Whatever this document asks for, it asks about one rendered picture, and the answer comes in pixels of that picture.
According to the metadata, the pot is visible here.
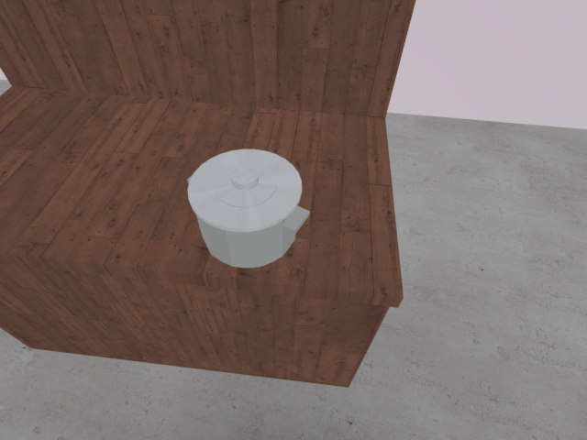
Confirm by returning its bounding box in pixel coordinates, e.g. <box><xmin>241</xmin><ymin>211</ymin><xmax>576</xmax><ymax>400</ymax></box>
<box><xmin>187</xmin><ymin>175</ymin><xmax>310</xmax><ymax>268</ymax></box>

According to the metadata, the table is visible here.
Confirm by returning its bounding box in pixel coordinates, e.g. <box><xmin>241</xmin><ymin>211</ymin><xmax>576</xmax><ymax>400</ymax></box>
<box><xmin>0</xmin><ymin>0</ymin><xmax>415</xmax><ymax>388</ymax></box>

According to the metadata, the knob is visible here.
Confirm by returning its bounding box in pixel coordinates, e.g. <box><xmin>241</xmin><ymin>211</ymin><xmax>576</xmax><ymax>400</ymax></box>
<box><xmin>230</xmin><ymin>165</ymin><xmax>259</xmax><ymax>190</ymax></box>

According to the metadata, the lid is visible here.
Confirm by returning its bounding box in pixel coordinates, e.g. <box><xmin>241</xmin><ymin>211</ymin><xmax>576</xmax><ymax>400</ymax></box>
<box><xmin>188</xmin><ymin>149</ymin><xmax>302</xmax><ymax>232</ymax></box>

